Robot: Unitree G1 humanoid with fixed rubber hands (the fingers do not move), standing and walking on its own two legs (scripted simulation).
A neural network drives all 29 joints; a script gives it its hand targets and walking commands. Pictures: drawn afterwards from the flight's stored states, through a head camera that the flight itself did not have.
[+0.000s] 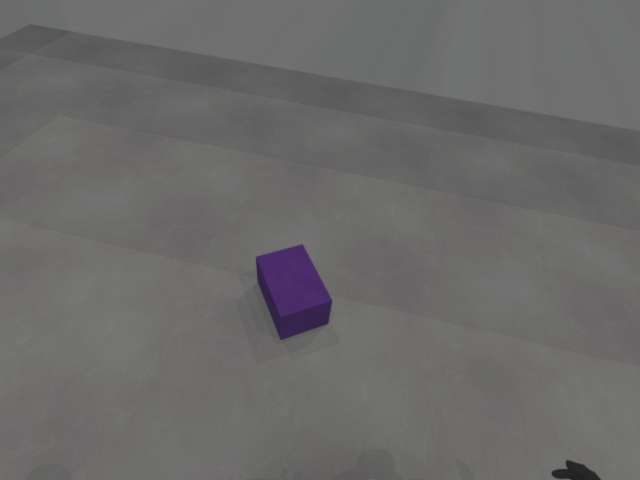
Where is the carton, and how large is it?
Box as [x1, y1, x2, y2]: [256, 244, 331, 339]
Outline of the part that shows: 302,244 256,257 258,283 280,339 327,323 331,299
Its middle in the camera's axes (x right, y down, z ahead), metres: -0.09 +0.17 +1.40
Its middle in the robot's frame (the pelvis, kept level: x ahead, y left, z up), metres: +0.87 +0.03 -0.69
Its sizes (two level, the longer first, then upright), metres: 0.269 0.183 0.153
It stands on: the floor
